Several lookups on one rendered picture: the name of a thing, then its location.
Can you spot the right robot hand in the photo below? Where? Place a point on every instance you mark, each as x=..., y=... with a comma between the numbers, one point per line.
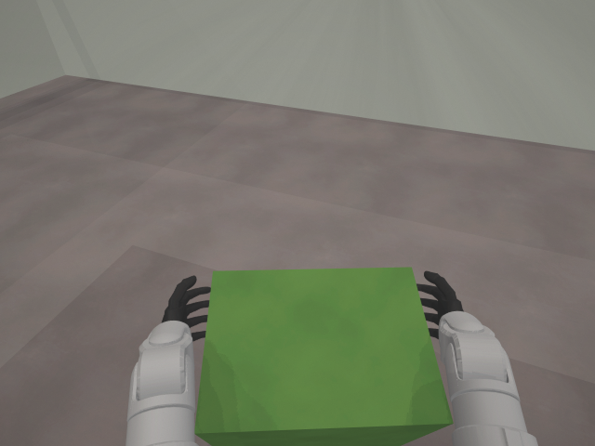
x=445, y=295

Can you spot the left robot hand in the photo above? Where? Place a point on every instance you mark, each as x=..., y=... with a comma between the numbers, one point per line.
x=177, y=309

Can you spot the left robot forearm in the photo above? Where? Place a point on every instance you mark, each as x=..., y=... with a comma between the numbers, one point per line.
x=161, y=402

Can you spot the right robot forearm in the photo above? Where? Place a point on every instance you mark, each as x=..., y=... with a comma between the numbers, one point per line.
x=485, y=400

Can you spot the carton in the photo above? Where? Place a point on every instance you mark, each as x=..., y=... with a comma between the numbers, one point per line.
x=318, y=357

